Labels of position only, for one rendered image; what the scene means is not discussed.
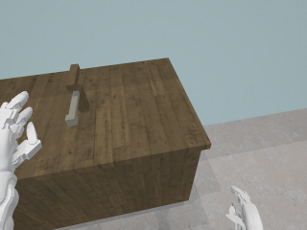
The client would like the counter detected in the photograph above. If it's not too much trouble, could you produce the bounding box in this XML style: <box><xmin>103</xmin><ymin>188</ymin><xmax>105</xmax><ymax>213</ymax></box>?
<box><xmin>0</xmin><ymin>57</ymin><xmax>212</xmax><ymax>230</ymax></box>

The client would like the robot right hand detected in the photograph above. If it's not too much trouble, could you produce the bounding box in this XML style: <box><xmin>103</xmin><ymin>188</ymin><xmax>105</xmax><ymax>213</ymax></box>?
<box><xmin>225</xmin><ymin>185</ymin><xmax>264</xmax><ymax>230</ymax></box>

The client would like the tap lever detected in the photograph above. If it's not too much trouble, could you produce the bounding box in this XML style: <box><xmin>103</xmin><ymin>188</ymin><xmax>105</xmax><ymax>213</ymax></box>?
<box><xmin>64</xmin><ymin>90</ymin><xmax>80</xmax><ymax>127</ymax></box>

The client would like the robot left hand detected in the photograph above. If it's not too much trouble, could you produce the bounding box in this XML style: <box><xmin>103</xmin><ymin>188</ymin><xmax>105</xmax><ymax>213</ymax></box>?
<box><xmin>0</xmin><ymin>91</ymin><xmax>42</xmax><ymax>173</ymax></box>

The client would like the left robot forearm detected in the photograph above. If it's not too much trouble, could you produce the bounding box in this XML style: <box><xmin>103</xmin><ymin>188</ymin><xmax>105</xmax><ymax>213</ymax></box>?
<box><xmin>0</xmin><ymin>171</ymin><xmax>19</xmax><ymax>230</ymax></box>

